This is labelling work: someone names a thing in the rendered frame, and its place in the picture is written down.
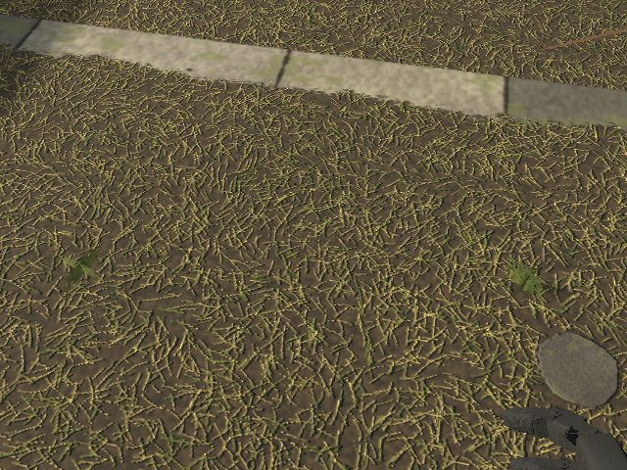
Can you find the robot right hand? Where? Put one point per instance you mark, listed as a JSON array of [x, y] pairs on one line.
[[595, 450]]

